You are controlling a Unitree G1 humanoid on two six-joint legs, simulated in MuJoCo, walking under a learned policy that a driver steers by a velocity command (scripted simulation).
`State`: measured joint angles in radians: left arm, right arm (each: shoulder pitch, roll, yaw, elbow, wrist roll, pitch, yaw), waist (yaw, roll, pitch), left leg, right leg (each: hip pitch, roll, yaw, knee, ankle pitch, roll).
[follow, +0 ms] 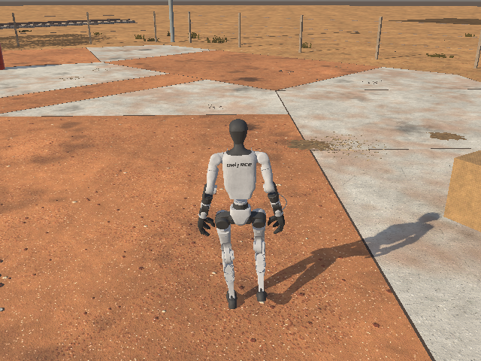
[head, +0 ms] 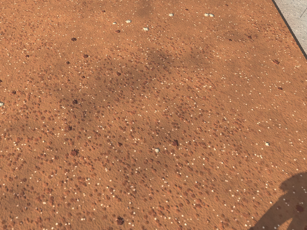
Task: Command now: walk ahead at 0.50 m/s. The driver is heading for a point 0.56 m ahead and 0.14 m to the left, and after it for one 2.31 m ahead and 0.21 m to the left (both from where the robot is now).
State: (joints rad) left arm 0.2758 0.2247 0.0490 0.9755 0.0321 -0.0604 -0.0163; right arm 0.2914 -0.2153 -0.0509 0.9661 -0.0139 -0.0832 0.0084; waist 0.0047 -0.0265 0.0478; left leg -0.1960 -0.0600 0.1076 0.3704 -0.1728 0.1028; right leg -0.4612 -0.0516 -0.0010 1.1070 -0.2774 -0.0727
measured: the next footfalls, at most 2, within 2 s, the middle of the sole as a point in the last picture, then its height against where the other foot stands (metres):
right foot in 0.36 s outside the picture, level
left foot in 0.90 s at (116, 214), level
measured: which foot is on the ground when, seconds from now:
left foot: down 0.00-0.38, up 0.40-0.88, down 0.90-1.00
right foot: up 0.00-0.34, down 0.36-0.90, up 0.92-1.00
